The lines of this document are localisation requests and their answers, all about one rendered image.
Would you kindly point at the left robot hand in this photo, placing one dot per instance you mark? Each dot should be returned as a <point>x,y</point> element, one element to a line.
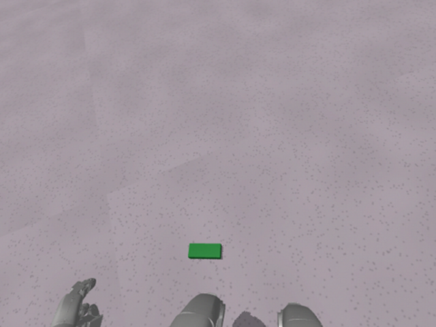
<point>71,310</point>

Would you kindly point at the small box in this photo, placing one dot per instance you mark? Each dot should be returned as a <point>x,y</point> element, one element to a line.
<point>204,251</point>

